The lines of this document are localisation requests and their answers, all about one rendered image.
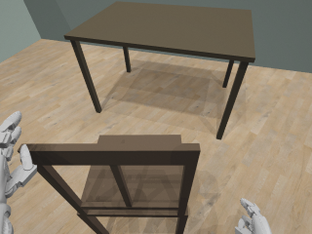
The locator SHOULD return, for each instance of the robot right hand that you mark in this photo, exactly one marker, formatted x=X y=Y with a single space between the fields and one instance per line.
x=256 y=224

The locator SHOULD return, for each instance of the table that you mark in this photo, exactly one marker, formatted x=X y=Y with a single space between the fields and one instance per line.
x=218 y=33

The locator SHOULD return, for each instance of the robot left hand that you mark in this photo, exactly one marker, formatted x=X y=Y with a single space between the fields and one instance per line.
x=9 y=134

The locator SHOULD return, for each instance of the chair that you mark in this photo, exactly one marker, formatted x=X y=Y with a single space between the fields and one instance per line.
x=129 y=176

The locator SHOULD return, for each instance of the left robot forearm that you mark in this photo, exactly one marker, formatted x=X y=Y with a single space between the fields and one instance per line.
x=6 y=226

